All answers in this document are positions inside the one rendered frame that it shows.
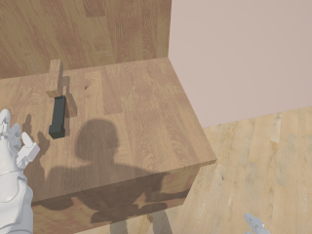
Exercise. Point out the tap lever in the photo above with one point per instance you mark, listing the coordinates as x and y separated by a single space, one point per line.
57 130

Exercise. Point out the right robot hand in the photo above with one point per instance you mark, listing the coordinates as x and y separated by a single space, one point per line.
256 225

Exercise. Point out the left robot forearm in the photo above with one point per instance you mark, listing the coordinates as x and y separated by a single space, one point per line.
16 215

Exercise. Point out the counter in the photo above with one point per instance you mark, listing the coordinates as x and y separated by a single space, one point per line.
133 144

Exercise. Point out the left robot hand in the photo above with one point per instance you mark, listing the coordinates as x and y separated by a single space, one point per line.
10 146

